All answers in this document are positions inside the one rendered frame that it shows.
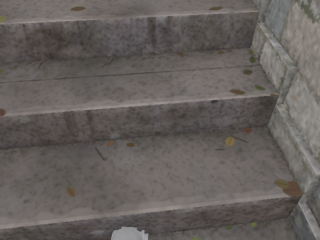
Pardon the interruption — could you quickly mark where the left robot thigh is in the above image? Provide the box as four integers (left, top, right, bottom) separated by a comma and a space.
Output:
111, 226, 149, 240

